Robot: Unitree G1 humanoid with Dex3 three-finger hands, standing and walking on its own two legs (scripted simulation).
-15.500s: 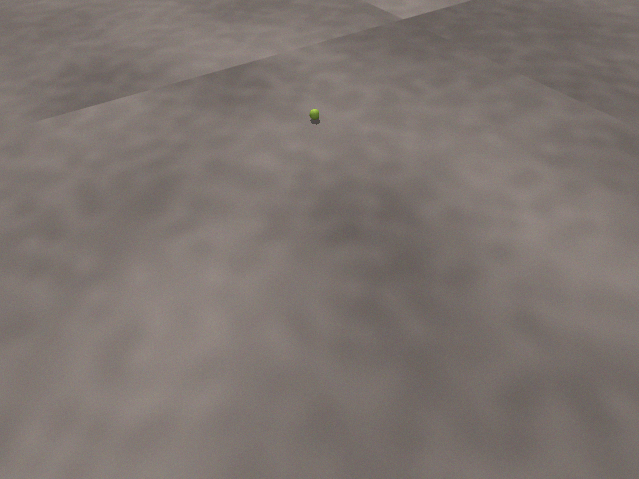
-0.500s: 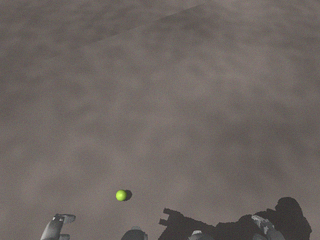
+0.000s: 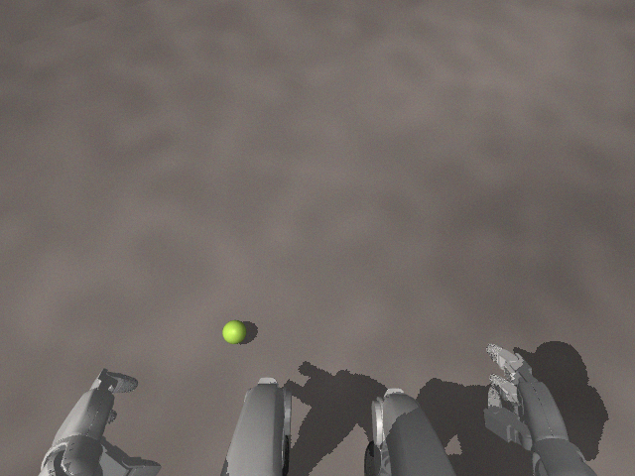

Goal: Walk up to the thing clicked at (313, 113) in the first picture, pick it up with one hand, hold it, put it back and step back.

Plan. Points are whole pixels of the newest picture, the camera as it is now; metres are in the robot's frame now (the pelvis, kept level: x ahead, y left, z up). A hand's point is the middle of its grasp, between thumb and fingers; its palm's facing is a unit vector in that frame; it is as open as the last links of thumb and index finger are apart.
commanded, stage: rise first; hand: left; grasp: from above
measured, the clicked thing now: (234, 332) +0.41 +0.25 -0.58
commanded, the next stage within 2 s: approach in 1.84 s
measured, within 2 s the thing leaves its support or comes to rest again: neither
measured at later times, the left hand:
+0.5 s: hand (171, 366) +0.29 +0.31 -0.33, palm faces -0.46 -0.31 -0.83, open 14.0 cm
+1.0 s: hand (187, 348) +0.34 +0.31 -0.41, palm faces -0.46 -0.10 -0.88, open 14.1 cm
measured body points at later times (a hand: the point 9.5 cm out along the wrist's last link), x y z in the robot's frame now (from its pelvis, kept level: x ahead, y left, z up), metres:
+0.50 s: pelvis -0.06 -0.01 -0.19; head +0.16 +0.01 +0.20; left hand +0.31 +0.32 -0.29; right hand +0.07 -0.28 -0.33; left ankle +0.04 +0.12 -0.58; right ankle +0.02 -0.14 -0.58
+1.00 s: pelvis -0.07 +0.00 -0.26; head +0.15 +0.05 +0.13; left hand +0.36 +0.31 -0.36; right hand +0.02 -0.28 -0.38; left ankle +0.04 +0.12 -0.58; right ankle +0.02 -0.13 -0.58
